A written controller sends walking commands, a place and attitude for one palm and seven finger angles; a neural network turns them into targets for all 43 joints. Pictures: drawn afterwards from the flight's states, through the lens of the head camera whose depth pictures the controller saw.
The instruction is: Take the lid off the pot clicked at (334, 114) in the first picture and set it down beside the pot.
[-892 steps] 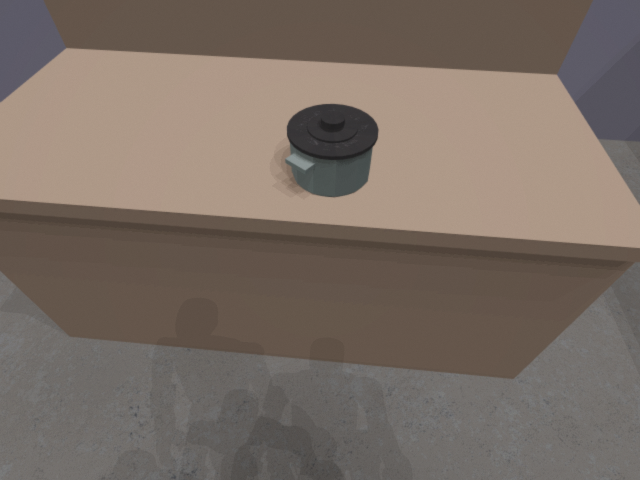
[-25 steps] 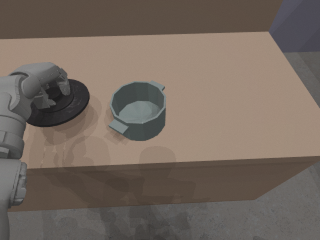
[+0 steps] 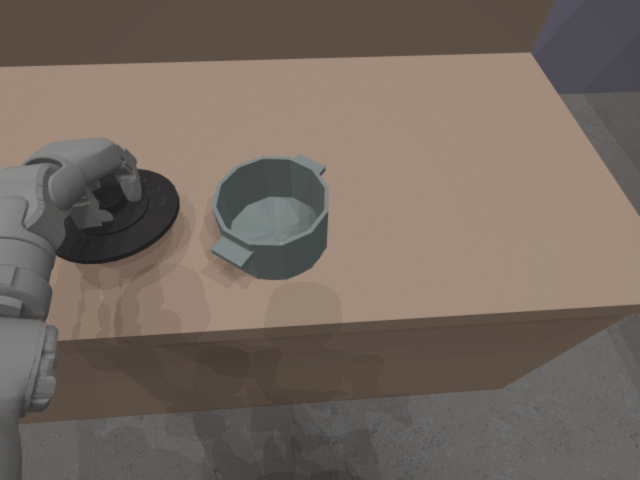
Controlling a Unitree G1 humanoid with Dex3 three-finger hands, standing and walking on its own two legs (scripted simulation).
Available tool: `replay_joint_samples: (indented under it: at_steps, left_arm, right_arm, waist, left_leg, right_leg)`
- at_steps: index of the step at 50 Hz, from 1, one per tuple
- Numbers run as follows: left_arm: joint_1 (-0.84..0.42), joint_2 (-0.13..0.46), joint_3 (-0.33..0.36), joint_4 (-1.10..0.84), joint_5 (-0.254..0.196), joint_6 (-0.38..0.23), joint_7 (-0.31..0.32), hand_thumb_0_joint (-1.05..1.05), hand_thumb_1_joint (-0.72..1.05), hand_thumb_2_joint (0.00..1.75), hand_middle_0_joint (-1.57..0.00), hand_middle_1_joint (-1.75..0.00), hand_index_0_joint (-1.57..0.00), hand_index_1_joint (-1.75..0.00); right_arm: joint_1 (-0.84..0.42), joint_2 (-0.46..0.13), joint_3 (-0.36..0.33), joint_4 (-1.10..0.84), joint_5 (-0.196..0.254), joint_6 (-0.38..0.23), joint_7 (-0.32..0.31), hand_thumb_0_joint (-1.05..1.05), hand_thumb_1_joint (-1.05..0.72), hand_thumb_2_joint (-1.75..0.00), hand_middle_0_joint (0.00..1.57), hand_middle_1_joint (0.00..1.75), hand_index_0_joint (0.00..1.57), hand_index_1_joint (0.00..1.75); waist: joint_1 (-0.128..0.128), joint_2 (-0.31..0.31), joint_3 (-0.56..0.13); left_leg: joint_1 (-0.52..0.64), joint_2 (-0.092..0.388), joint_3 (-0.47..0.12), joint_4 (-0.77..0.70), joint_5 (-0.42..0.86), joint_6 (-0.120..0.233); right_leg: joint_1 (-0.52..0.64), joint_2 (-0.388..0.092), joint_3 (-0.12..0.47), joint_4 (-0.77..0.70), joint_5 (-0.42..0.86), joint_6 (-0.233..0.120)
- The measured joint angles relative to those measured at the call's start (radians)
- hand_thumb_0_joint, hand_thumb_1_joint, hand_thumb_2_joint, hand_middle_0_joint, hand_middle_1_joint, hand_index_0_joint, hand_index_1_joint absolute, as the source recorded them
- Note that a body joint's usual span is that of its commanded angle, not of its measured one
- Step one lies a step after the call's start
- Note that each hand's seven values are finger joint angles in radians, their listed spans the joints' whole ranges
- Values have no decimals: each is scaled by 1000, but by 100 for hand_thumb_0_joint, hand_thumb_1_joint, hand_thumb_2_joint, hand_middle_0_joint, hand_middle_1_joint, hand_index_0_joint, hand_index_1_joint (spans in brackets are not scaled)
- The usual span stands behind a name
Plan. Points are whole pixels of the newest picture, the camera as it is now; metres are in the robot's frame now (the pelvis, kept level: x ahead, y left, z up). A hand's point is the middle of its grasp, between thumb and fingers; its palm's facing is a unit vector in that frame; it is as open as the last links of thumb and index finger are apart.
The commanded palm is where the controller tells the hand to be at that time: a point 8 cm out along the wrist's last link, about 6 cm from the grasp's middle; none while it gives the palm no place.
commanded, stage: lower the lid onto the table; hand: left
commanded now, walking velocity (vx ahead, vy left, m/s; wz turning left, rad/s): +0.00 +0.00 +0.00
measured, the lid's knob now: (107, 200) +0.47 +0.28 +0.05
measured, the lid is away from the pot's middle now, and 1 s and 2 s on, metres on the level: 0.22 0.23 0.23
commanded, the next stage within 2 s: open the fingers wide in 1.60 s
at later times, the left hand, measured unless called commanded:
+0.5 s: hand (102, 216) +0.45 +0.29 +0.04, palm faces -0.50 -0.07 -0.86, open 7.1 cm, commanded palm +0.48 +0.29 +0.11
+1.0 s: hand (112, 230) +0.45 +0.28 +0.02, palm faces -0.50 -0.07 -0.86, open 7.1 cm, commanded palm +0.48 +0.29 +0.08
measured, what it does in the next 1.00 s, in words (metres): stands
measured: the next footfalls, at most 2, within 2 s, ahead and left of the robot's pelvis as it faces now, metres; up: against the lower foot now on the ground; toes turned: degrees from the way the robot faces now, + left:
none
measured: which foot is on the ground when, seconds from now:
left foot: down 0.00-1.00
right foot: down 0.00-1.00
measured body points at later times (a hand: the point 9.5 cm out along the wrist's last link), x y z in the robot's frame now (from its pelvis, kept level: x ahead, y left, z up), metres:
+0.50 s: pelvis +0.01 +0.00 +0.00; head +0.10 +0.00 +0.44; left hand +0.47 +0.29 +0.09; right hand +0.02 -0.28 -0.13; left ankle -0.03 +0.08 -0.74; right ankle -0.01 -0.16 -0.74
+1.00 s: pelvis +0.00 +0.00 -0.01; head +0.10 +0.01 +0.43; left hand +0.47 +0.28 +0.06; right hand +0.01 -0.28 -0.14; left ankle -0.03 +0.08 -0.74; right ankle -0.01 -0.16 -0.74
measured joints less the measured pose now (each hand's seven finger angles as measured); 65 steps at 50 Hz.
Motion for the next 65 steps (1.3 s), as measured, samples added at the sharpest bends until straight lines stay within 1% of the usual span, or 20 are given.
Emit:
replay_joint_samples:
  at_steps: [7,13,16,19,25,29,35,41,47,52,56,58,61,65]
  left_arm:
    - [-4,2,20,39,16,0,21,5,24,87,-59,-88,-72,-95]
    - [6,14,38,50,25,-8,24,5,25,87,-59,-88,-72,-95]
    - [15,18,40,44,27,-14,27,5,25,87,-59,-88,-72,-95]
    - [15,22,42,59,20,-21,33,5,25,87,-59,-88,-72,-95]
    - [24,27,41,56,30,-31,28,5,25,87,-59,-88,-72,-95]
    - [27,28,44,65,24,-42,38,5,25,87,-59,-88,-72,-95]
    - [40,36,64,66,38,-52,49,5,25,87,-59,-87,-72,-95]
    - [34,25,44,79,35,-48,62,5,25,87,-59,-88,-72,-95]
    - [30,13,30,88,42,-46,70,5,25,87,-59,-87,-72,-95]
    - [23,14,45,115,46,-51,91,5,25,87,-59,-87,-72,-95]
    - [16,22,54,122,65,-47,103,5,24,87,-59,-88,-73,-96]
    - [6,27,53,141,63,-46,112,5,24,86,-59,-88,-73,-96]
    - [-17,40,52,171,57,-46,111,6,22,85,-60,-90,-75,-97]
    - [-32,58,53,171,73,-48,98,6,21,84,-61,-91,-76,-99]
  right_arm:
    - [5,4,1,-2,-3,1,2,0,-90,-90,21,30,20,30]
    - [16,4,-2,-2,-5,5,-2,0,-90,-90,21,30,20,30]
    - [25,3,-7,0,-8,6,-2,0,-90,-90,21,30,20,30]
    - [28,1,-6,5,-6,10,-2,0,-90,-90,21,30,20,30]
    - [29,0,-9,9,-7,10,-7,0,-90,-90,21,30,20,30]
    - [30,2,-8,11,-8,8,-11,0,-90,-90,21,30,20,30]
    - [26,3,-7,5,-9,11,-10,0,-90,-90,21,30,20,30]
    - [32,4,-8,10,-9,15,-6,0,-90,-90,21,30,20,30]
    - [35,9,-7,14,-10,15,-7,0,-90,-90,21,30,20,30]
    - [36,11,-1,10,-10,15,-7,0,-90,-90,21,30,20,30]
    - [44,11,0,5,-10,14,-8,0,-90,-90,21,30,20,30]
    - [50,9,1,4,-10,13,-8,0,-90,-90,21,30,20,30]
    - [56,5,8,3,-7,15,-10,0,-90,-90,21,30,20,30]
    - [66,1,8,-1,-6,16,-14,0,-90,-90,21,30,20,30]
  waist:
    - [-12,0,-7]
    - [-19,-2,-9]
    - [-19,-2,-10]
    - [-18,-4,-12]
    - [-19,-8,-12]
    - [-20,-11,-18]
    - [-25,-13,-21]
    - [-19,-8,-28]
    - [-20,-6,-33]
    - [-30,-8,-37]
    - [-38,-9,-40]
    - [-41,-8,-43]
    - [-46,-11,-45]
    - [-54,-12,-48]
  left_leg:
    - [-21,3,7,13,-10,1]
    - [-38,7,9,23,-17,1]
    - [-44,8,7,26,-19,0]
    - [-53,9,7,35,-24,0]
    - [-73,12,5,52,-32,-1]
    - [-86,13,4,64,-37,-1]
    - [-108,16,6,84,-45,-1]
    - [-130,15,4,105,-52,0]
    - [-152,16,4,126,-57,0]
    - [-175,19,7,149,-64,-1]
    - [-200,22,8,169,-69,-3]
    - [-214,24,8,181,-72,-3]
    - [-238,27,8,204,-80,-3]
    - [-272,30,6,233,-87,-5]
  right_leg:
    - [-23,3,7,10,-5,2]
    - [-39,7,9,16,-9,3]
    - [-44,7,7,18,-11,1]
    - [-51,9,7,24,-15,3]
    - [-70,11,5,37,-20,0]
    - [-81,13,4,46,-24,1]
    - [-103,16,6,64,-29,-1]
    - [-123,14,3,84,-37,-1]
    - [-146,15,3,107,-43,-2]
    - [-172,18,6,130,-49,-1]
    - [-198,21,7,150,-53,-2]
    - [-211,22,7,162,-56,-2]
    - [-235,24,8,184,-63,1]
    - [-269,28,6,210,-69,-1]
